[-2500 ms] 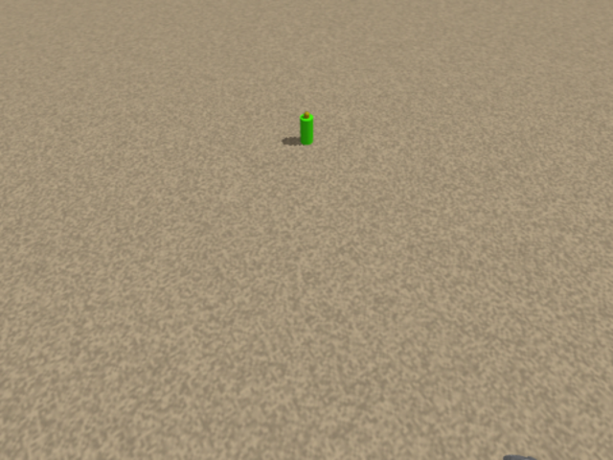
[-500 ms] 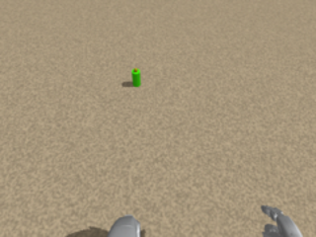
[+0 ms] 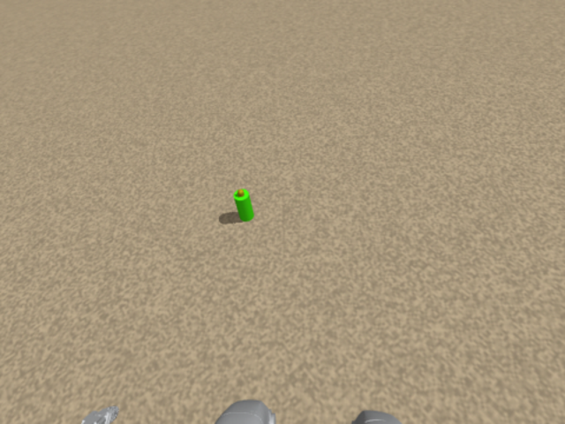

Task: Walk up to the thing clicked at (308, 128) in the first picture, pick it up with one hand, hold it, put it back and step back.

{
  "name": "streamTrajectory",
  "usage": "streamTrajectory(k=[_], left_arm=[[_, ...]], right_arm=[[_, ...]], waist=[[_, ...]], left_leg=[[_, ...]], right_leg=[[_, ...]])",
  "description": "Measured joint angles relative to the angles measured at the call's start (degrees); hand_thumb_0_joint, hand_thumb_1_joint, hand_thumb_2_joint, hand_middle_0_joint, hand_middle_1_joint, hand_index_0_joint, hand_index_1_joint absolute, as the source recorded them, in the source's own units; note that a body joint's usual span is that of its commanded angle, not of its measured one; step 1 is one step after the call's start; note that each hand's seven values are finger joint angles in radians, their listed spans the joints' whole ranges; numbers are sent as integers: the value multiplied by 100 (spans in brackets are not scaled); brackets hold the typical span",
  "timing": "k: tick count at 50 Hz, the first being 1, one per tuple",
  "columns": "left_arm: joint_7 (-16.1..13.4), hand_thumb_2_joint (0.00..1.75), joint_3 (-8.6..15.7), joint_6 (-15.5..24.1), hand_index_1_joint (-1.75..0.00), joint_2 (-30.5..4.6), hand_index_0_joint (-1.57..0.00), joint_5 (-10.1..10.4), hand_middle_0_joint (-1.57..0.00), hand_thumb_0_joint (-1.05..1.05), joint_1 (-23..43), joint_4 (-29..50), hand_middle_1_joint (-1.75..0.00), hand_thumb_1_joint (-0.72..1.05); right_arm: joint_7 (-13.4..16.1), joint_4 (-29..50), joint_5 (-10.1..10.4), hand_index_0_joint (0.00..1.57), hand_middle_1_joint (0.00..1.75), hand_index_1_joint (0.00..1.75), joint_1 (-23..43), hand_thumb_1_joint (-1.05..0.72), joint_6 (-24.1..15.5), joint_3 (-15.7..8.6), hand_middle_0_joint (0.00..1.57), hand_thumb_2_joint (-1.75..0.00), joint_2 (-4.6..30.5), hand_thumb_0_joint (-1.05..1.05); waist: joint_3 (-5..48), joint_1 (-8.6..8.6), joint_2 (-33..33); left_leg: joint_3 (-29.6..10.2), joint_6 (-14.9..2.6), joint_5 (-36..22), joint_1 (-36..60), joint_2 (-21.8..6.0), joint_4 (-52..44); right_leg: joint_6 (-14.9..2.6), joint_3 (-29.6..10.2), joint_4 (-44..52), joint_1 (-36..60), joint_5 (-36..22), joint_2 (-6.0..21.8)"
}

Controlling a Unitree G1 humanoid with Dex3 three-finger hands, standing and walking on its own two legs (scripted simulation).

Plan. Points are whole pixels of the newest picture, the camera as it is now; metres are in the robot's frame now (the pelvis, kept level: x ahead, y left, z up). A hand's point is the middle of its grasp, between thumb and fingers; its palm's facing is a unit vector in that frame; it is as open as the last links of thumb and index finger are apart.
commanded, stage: walk up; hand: left
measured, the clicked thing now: (243, 203) +1.05 +0.29 -0.67
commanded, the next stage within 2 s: none
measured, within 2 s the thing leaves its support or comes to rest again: neither
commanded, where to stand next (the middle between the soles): +0.71 +0.08 m, yaw -1 degrees
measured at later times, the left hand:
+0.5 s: hand (113, 351) +0.24 +0.36 -0.15, palm faces -0.03 -0.94 -0.33, open 7.4 cm
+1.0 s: hand (171, 229) +0.50 +0.30 -0.11, palm faces -0.05 -0.92 -0.38, open 7.4 cm
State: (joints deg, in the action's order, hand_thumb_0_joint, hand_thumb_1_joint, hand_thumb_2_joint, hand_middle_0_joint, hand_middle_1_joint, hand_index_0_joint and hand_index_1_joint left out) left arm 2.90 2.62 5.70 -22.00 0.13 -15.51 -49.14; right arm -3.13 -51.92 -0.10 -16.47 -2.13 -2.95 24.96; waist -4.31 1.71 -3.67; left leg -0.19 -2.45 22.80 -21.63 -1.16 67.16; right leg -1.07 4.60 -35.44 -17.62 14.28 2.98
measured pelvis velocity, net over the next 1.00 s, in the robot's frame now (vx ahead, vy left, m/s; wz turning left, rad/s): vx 0.37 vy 0.04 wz -0.03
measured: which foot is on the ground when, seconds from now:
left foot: up 0.00-0.26, down 0.28-0.90, up 0.92-1.00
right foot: down 0.00-0.32, up 0.34-0.84, down 0.86-1.00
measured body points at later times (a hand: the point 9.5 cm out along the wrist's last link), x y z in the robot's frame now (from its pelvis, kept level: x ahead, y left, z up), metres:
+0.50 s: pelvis +0.20 +0.08 +0.01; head +0.21 +0.12 +0.46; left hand +0.24 +0.41 -0.12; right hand +0.29 -0.23 -0.07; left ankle +0.24 +0.16 -0.73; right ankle +0.20 -0.09 -0.65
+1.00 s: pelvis +0.37 +0.04 +0.01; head +0.40 +0.02 +0.45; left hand +0.50 +0.34 -0.09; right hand +0.40 -0.27 -0.13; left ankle +0.31 +0.18 -0.66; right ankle +0.44 -0.05 -0.73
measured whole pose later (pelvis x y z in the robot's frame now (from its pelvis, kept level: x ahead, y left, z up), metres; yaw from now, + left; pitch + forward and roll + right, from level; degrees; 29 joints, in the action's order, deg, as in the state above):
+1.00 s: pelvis +0.37 +0.04 +0.01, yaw -2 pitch -4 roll +2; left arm 2.3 2.0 4.7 -20.9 0.1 -11.1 -47.9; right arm -2.4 -50.3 -0.6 -19.2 -2.0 -2.2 22.8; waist -6.9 -0.6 -1.1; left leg 0.9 -2.8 26.1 -17.4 -0.2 60.6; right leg -2.8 3.3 -32.1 -17.5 11.1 1.5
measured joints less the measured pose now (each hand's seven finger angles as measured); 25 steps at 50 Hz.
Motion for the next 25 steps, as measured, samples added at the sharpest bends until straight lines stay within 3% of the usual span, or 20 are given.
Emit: streamTrajectory(k=[8,13,15,17,19,21,25], left_arm=[[-31,90,-24,-42,-31,-70,-21,-74,-21,1,-530,-134,-30,90],[-16,90,35,-41,-31,-265,-21,-95,-21,1,-609,-107,-30,90],[-20,90,52,-77,-31,-348,-21,-107,-21,1,-632,-142,-30,90],[-68,90,72,-160,-31,-385,-20,-99,-21,1,-570,-215,-30,90],[-115,90,19,-244,-30,-309,-20,-81,-20,1,-504,-287,-30,90],[-118,90,-51,-277,-30,-318,-20,-61,-20,1,-419,-339,-30,91],[-71,90,-31,-251,-30,-397,-20,15,-20,1,-239,-273,-30,91]], right_arm=[[-188,239,-82,21,30,30,278,-90,39,-77,20,-90,-49,0],[-285,129,-136,21,30,30,317,-90,45,-129,20,-90,-44,1],[-280,100,-148,21,30,30,337,-90,-5,-161,20,-90,-62,1],[-231,149,-198,21,30,30,416,-90,-114,-166,20,-90,-126,1],[-178,274,-139,21,30,30,422,-90,-203,-155,20,-90,-140,0],[-120,330,-68,21,30,30,372,-90,-230,-119,20,-90,-220,0],[-38,345,-14,21,30,30,133,-90,-293,5,20,-90,-350,0]], waist=[[7,86,35],[50,165,193],[98,150,337],[15,137,610],[2,25,541],[8,-84,545],[-12,-188,731]], left_leg=[[-147,210,-947,-927,-325,-1872],[98,154,-1351,-547,-426,-3186],[209,112,-1569,-304,-313,-3375],[433,50,-1284,-213,-115,-3075],[458,-20,-999,-107,-143,-2923],[477,-51,-954,166,-136,-3145],[581,-84,-1061,781,46,-3850]], right_leg=[[0,116,959,911,60,-159],[210,228,758,1227,585,-87],[277,220,438,1274,942,63],[61,-47,-552,994,1189,311],[-95,-323,-1874,453,1305,68],[-156,-462,-2639,-46,1045,-105],[-93,-696,-2588,-768,358,-45]])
